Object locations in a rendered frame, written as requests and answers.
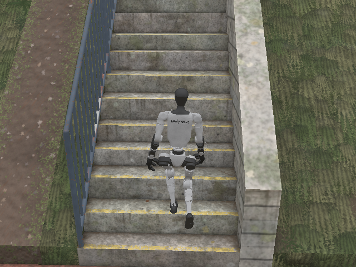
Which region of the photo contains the right robot thigh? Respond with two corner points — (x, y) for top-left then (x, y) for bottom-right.
(183, 155), (196, 189)

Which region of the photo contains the left robot upper arm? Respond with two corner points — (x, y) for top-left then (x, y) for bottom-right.
(154, 111), (169, 142)

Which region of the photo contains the right robot upper arm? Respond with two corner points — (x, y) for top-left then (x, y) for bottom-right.
(192, 113), (203, 144)

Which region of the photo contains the robot left hand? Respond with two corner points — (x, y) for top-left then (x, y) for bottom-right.
(146, 158), (159, 171)

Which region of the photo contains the robot right hand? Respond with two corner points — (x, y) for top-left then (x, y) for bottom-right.
(193, 153), (205, 165)

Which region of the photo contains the robot right shin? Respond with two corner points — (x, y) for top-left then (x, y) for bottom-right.
(184, 180), (192, 214)

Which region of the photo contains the right robot forearm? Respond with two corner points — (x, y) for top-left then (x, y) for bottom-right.
(196, 136), (205, 156)

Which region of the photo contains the left robot forearm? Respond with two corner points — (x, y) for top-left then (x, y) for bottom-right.
(148, 134), (159, 159)

